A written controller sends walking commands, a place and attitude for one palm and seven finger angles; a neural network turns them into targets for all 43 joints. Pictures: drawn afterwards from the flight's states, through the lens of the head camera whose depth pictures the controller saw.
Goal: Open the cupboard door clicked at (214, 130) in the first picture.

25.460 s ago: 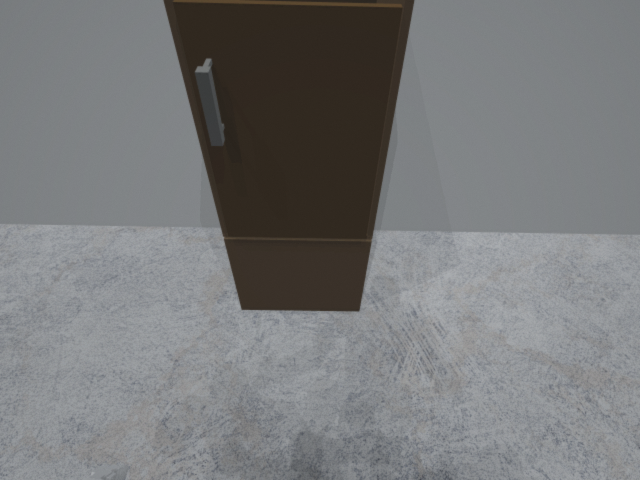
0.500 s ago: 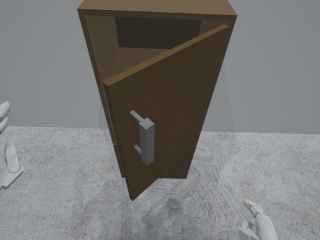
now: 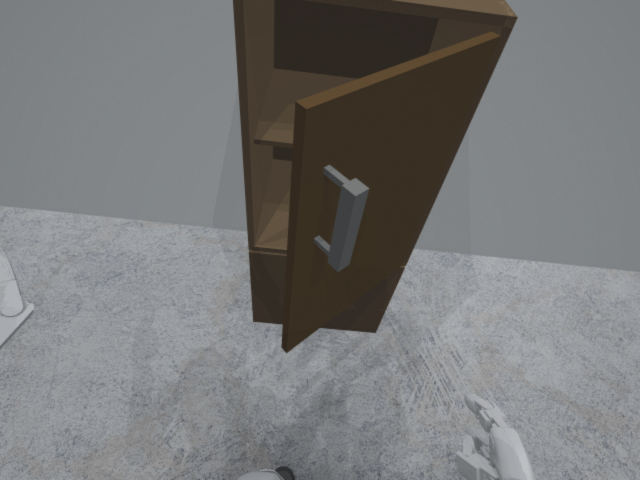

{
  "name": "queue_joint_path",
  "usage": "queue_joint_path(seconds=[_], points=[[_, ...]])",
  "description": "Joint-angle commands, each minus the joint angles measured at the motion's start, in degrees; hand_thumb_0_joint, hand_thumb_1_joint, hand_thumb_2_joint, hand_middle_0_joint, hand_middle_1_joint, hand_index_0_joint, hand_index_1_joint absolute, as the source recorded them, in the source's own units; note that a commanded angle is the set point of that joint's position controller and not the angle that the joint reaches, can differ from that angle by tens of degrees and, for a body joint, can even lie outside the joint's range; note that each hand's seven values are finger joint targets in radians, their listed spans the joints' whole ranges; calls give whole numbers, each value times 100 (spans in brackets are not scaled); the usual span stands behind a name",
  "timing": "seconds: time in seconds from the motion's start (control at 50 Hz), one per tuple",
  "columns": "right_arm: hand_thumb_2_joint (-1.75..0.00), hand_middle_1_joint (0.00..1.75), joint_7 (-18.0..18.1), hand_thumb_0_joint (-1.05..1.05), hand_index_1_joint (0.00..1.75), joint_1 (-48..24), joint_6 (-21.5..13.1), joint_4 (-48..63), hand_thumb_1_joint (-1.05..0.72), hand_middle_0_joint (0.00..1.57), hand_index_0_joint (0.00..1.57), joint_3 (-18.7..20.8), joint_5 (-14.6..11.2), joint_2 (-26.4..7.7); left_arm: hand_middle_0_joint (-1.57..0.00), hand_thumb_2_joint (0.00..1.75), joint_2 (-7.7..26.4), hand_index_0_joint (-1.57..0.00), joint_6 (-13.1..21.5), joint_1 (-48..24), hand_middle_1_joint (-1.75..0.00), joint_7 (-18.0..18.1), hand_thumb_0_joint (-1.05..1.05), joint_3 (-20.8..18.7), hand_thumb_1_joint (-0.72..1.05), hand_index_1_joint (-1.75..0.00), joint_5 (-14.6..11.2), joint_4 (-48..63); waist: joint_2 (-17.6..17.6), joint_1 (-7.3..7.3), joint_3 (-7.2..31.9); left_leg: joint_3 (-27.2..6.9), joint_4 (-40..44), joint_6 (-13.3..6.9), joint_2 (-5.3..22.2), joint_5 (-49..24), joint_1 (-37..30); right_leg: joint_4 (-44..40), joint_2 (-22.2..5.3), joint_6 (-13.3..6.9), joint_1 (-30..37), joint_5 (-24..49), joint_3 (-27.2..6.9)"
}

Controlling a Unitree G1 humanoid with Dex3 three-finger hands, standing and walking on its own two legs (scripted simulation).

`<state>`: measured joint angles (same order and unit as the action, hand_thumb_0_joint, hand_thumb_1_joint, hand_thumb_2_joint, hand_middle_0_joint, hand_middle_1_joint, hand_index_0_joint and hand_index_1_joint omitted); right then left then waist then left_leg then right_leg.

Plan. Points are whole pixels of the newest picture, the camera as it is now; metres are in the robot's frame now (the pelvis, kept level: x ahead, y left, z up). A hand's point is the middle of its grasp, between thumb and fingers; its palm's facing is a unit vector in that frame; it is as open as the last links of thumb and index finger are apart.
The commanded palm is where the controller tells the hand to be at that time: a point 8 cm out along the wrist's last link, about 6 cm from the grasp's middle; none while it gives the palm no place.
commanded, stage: step back with the hand held close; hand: left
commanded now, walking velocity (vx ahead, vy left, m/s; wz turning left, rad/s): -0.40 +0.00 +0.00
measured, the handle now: (335, 220) +0.43 +0.02 +0.09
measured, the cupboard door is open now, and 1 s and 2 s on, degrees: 44 44 44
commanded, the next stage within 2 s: stop stepping back and stand still in 0.06 s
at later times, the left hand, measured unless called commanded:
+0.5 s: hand out of the picture +0.09 +0.27 +0.18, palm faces +0.34 -0.84 -0.42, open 7.4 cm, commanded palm +0.02 +0.32 +0.18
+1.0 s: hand out of the picture +0.01 +0.30 +0.19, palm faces +0.41 -0.74 -0.53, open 7.4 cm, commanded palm -0.05 +0.34 +0.18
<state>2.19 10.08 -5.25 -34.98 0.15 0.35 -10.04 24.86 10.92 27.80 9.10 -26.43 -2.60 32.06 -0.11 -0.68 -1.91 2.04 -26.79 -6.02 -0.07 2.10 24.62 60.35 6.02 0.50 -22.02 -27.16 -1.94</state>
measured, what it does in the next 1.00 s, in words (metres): walks backwards: right foot, then left foot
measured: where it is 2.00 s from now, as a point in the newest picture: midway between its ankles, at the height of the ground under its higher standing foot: outside the picture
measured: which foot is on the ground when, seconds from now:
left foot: down 0.00-0.22, up 0.24-0.28, down 0.30-0.46, up 0.48-0.68, down 0.70-1.00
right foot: up 0.00-0.20, down 0.22-0.70, up 0.72-0.98, down 1.00-1.00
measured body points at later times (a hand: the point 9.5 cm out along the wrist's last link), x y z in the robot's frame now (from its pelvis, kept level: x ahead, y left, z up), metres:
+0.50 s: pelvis -0.14 +0.03 -0.01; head -0.16 +0.06 +0.44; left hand +0.06 +0.32 +0.21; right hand -0.02 -0.22 -0.08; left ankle +0.04 +0.07 -0.71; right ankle -0.16 -0.04 -0.73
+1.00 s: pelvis -0.19 +0.05 +0.00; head -0.20 +0.04 +0.45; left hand -0.02 +0.34 +0.21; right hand -0.06 -0.16 -0.10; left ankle -0.17 +0.20 -0.73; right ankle -0.20 -0.03 -0.73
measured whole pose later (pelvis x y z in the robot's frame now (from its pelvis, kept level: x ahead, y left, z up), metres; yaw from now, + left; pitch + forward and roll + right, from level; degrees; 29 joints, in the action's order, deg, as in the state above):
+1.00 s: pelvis -0.19 +0.05 +0.00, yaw -2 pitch +0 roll +0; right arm 3.0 16.5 -7.1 -36.8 -1.8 0.5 -7.4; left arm 25.9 12.0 32.4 8.9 -25.3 -0.6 28.9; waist -0.3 0.1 1.4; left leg 1.8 -33.5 0.2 4.5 18.1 17.3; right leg 34.2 0.2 -1.3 -15.5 -23.9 6.3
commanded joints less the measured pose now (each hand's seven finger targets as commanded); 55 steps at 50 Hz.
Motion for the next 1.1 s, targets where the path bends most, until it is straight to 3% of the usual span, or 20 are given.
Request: queue_joint_path(seconds=[0.0,0.12,0.2,0.24,0.28,0.3,0.34,0.4,0.42,0.44,0.46,0.48,0.64,0.68,0.74,0.82,0.92,0.96,1.0,1.08], points=[[-90,30,-37,0,30,-457,-334,724,-90,20,20,289,-15,-849,-20,90,705,-20,280,-112,-30,84,0,-187,90,-30,-97,1448,-1446,1,1073,-1149,2402,462,1237,2843,-592,-529,137,-117,782,-461,594],[-90,30,-72,0,30,-132,-207,536,-90,20,20,256,108,-744,-20,90,1172,-20,339,209,-30,-6,0,-559,90,-30,-290,1166,-1288,-31,1597,-454,1689,1206,814,681,-1894,-4311,-108,-452,1402,29,652],[-90,30,13,0,30,-380,-244,650,-90,20,20,88,86,-774,-20,90,1679,-20,455,-51,-30,-19,0,-968,90,-30,-307,1227,342,27,1114,-175,-1876,839,173,1367,-1978,-4778,-2100,-979,-276,1851,-302],[-90,30,89,0,30,-350,-267,664,-90,20,20,262,-116,-909,-20,90,1227,-20,140,-197,-30,-115,0,-597,90,-30,-279,1090,1318,155,734,-429,-1863,662,33,991,-1549,-4098,-1700,-960,27,2141,-123],[-90,30,230,0,30,-304,-256,649,-90,20,20,140,-179,-913,-20,90,1053,-20,-77,-360,-30,-134,0,-468,90,-30,-291,950,-631,355,422,-862,-179,474,252,116,-2153,-2795,-829,-246,-192,1375,442],[-90,30,256,0,30,-379,-334,684,-90,20,20,124,-147,-982,-20,90,1112,-20,-65,-644,-30,-107,0,-504,90,-30,-304,1000,-1666,241,470,-2116,1070,243,853,776,-1715,-2001,-161,13,272,262,503],[-90,30,210,0,30,-547,-450,659,-90,20,20,117,-8,-908,-20,90,1389,-20,58,-788,-30,-24,0,-752,90,-30,-266,920,-1825,8,555,-3054,3134,1201,1163,4784,-483,-928,372,-216,1141,-953,383],[-90,30,81,0,30,-586,-390,763,-90,20,20,223,70,-761,-20,90,1087,-20,-26,379,-30,-78,0,-626,90,-30,-259,1072,-1981,-277,752,-777,2782,1795,466,3416,988,-2073,558,-484,3085,-865,1033],[-90,30,40,0,30,-494,-355,829,-90,20,20,246,-16,-772,-20,90,1228,-20,15,785,-30,-88,0,-756,90,-30,-197,1148,-1234,-336,697,-94,1216,1555,2,2971,1122,-3301,127,-622,3061,-810,655],[-90,30,-1,0,30,-337,-255,817,-90,20,20,251,-163,-683,-20,90,1150,-20,17,1012,-30,-128,0,-622,90,-30,-108,1239,1001,-241,406,626,-2491,1198,-665,2267,237,-4924,-1317,-853,848,-831,-812],[-90,30,18,0,30,-357,-159,710,-90,20,20,397,-120,-969,-20,90,1141,-20,49,634,-30,-190,0,-578,90,-30,-140,1658,1518,-48,-26,-224,-4893,917,-513,1929,542,-5479,-2516,-1098,-1084,-1057,-2273],[-90,30,23,0,30,-359,-139,636,-90,20,20,309,-14,-876,-20,90,1315,-20,92,-36,-30,-165,0,-776,90,-30,-171,1717,902,187,125,-532,-5792,876,-149,1682,632,-5257,-2658,-1416,-1571,-1380,-2014],[-90,30,457,0,30,-26,-572,459,-90,20,20,185,46,-815,-20,90,749,-20,364,-1159,-30,202,0,-45,90,-30,153,345,-66,201,365,580,129,376,-2,2309,-1446,-3687,-1358,-767,181,-982,-523],[-90,30,395,0,30,41,-584,679,-90,20,20,292,-7,-1095,-20,90,824,-20,458,-1372,-30,199,0,-62,90,-30,120,1011,-2036,232,259,-2506,1209,-338,1807,2435,-2632,-1015,-409,-118,-1589,-410,503],[-90,30,124,0,30,-191,-530,643,-90,20,20,350,5,-833,-20,90,998,-20,469,-543,-30,6,0,-424,90,-30,153,809,-1026,206,-214,-3190,1898,-841,2230,3999,-498,980,-819,-75,-1590,315,-158],[-90,30,81,0,30,-277,-575,551,-90,20,20,317,-61,-829,-20,90,1087,-20,536,-183,-30,27,0,-549,90,-30,189,1252,-1158,84,-124,-1248,1697,-274,1514,3485,-168,-523,-786,-32,-586,993,542],[-90,30,236,0,30,-156,-466,591,-90,20,20,276,13,-833,-20,90,899,-20,354,-48,-30,123,0,-479,90,-30,147,485,-1385,84,233,-467,992,8,1195,3707,316,-2640,-259,-114,1536,365,1241],[-90,30,234,0,30,-152,-395,575,-90,20,20,261,-9,-746,-20,90,847,-20,238,-61,-30,136,0,-393,90,-30,156,211,-269,38,310,-127,-766,246,699,3233,805,-3752,-740,-436,2114,23,169],[-90,30,237,0,30,-324,-430,673,-90,20,20,286,4,-801,-20,90,1307,-20,303,-375,-30,155,0,-662,90,-30,81,437,1078,25,198,-118,-3597,528,43,2670,1576,-4775,-2653,-1293,1835,1241,-3060],[-90,30,157,0,30,-353,-418,462,-90,20,20,261,-58,-762,-20,90,899,-20,517,-206,-30,94,0,-437,90,-30,101,239,566,133,367,-353,-3465,695,296,1652,941,-4181,-2222,-897,1706,2925,-1369]])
